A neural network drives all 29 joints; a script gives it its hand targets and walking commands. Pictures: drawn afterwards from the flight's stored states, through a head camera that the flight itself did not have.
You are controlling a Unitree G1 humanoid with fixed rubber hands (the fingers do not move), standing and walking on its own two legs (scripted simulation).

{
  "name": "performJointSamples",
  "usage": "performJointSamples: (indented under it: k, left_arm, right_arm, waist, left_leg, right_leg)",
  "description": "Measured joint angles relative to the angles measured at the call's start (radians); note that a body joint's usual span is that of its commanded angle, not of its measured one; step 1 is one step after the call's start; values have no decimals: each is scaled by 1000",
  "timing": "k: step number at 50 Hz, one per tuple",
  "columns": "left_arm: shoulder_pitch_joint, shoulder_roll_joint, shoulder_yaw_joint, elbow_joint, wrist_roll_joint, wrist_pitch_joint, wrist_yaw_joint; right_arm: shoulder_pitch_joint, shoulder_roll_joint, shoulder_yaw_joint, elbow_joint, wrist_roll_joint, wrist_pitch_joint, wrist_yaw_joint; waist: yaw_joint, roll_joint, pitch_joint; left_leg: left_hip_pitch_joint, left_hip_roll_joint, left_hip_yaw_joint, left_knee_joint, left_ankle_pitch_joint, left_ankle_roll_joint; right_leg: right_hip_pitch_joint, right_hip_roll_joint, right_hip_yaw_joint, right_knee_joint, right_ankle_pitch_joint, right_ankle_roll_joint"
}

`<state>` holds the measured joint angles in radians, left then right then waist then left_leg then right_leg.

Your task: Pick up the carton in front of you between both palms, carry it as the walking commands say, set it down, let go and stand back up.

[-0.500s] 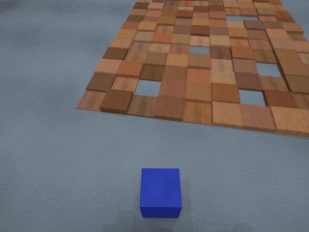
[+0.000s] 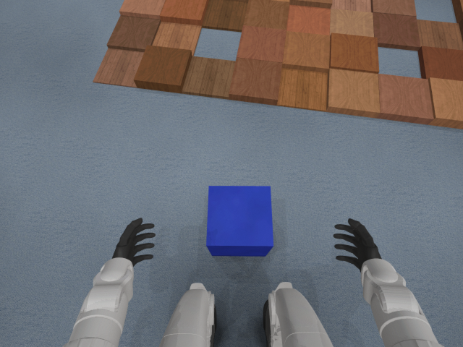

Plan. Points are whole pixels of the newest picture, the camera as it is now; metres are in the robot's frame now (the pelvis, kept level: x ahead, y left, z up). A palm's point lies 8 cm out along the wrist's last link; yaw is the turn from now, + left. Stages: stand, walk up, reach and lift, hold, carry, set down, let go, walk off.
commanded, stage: reach and lift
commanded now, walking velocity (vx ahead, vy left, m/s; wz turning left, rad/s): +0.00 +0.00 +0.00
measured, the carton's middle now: (239, 223) +0.43 +0.00 -0.58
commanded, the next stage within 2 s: none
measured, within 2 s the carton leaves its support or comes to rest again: neither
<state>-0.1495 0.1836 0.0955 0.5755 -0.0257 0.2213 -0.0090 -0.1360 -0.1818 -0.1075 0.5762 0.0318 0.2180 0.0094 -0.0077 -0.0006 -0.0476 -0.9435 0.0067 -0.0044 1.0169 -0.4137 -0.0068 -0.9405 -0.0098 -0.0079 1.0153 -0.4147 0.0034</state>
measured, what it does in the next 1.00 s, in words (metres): lowers itself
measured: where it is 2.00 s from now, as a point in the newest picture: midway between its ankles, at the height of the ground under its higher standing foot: (240, 343)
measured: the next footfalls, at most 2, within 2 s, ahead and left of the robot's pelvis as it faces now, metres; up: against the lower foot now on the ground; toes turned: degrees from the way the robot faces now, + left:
none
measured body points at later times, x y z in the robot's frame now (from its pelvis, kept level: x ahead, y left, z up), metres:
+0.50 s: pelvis -0.05 +0.00 -0.06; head +0.23 +0.00 +0.29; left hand +0.46 +0.19 -0.15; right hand +0.45 -0.20 -0.15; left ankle +0.04 +0.12 -0.67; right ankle +0.03 -0.12 -0.67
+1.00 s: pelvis -0.05 +0.00 -0.21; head +0.29 +0.00 +0.08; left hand +0.45 +0.19 -0.38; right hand +0.44 -0.20 -0.38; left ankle +0.04 +0.12 -0.67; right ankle +0.03 -0.12 -0.67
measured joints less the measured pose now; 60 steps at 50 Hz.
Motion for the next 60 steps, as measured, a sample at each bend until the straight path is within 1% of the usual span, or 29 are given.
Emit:
performJointSamples:
  k: [4, 9, 18, 23, 27, 32, 35, 39, 43, 48, 51, 52, 56, 60]
  left_arm:
    - [-182, 14, 20, 41, -20, 34, 10]
    - [-396, 16, 63, 127, -15, 44, 18]
    - [-732, 42, 132, 275, -6, -24, 43]
    - [-878, 71, 151, 329, -6, -66, 49]
    - [-913, 68, 171, 339, 16, -103, 42]
    - [-893, 46, 208, 351, 49, -150, 30]
    - [-878, 34, 222, 359, 62, -169, 30]
    - [-863, 25, 219, 366, 61, -187, 39]
    - [-859, 31, 183, 349, 27, -197, 59]
    - [-875, 69, 109, 304, -51, -192, 88]
    - [-907, 98, 74, 297, -95, -180, 101]
    - [-921, 106, 65, 298, -107, -175, 105]
    - [-997, 131, 40, 332, -142, -156, 116]
    - [-1086, 147, 27, 411, -160, -151, 120]
  right_arm:
    - [-182, -13, -13, 36, 22, 35, -13]
    - [-397, -9, -59, 117, 15, 45, -27]
    - [-734, -28, -140, 265, 4, -24, -55]
    - [-876, -51, -161, 312, 4, -65, -62]
    - [-905, -49, -184, 317, -17, -103, -54]
    - [-886, -28, -223, 329, -53, -151, -38]
    - [-875, -18, -238, 342, -66, -171, -35]
    - [-863, -13, -233, 358, -63, -190, -40]
    - [-860, -26, -200, 347, -28, -202, -55]
    - [-877, -68, -128, 306, 53, -197, -79]
    - [-909, -94, -94, 299, 97, -186, -92]
    - [-924, -102, -85, 301, 109, -181, -96]
    - [-999, -125, -58, 332, 143, -161, -111]
    - [-1085, -138, -42, 405, 159, -155, -120]
  waist:
    - [-1, 3, -1]
    - [-1, 4, 4]
    - [-2, 4, 24]
    - [-5, 5, 24]
    - [-3, 6, -1]
    - [-2, 7, -54]
    - [-2, 5, -88]
    - [-2, 2, -116]
    - [0, 0, -102]
    - [0, 1, -32]
    - [0, 3, 24]
    - [0, 3, 43]
    - [1, 4, 121]
    - [1, 3, 191]
  left_leg:
    - [-114, -1, -2, 64, 2, 0]
    - [-241, -3, -5, 109, 21, -1]
    - [-456, -9, -13, 148, 64, -4]
    - [-558, -13, -16, 151, 80, -5]
    - [-612, -15, -18, 136, 86, -4]
    - [-686, -18, -19, 152, 71, -4]
    - [-757, -19, -20, 207, 44, -5]
    - [-878, -22, -21, 329, -6, -7]
    - [-1005, -30, -26, 481, -56, -10]
    - [-1138, -40, -29, 674, -99, -14]
    - [-1199, -43, -29, 777, -110, -16]
    - [-1216, -44, -28, 808, -112, -17]
    - [-1270, -48, -29, 914, -110, -21]
    - [-1307, -50, -30, 989, -102, -26]
  right_leg:
    - [-114, 2, 3, 63, 3, 0]
    - [-241, 4, 5, 108, 22, 2]
    - [-454, 9, 9, 146, 64, 5]
    - [-555, 10, 11, 149, 80, 6]
    - [-610, 11, 14, 134, 86, 7]
    - [-684, 14, 18, 149, 71, 10]
    - [-755, 17, 21, 204, 45, 11]
    - [-877, 22, 26, 326, -4, 15]
    - [-1004, 30, 34, 478, -54, 21]
    - [-1138, 39, 40, 670, -97, 28]
    - [-1199, 43, 41, 773, -108, 31]
    - [-1215, 44, 41, 804, -103, 24]
    - [-1268, 47, 40, 909, -108, 37]
    - [-1305, 48, 38, 986, -101, 38]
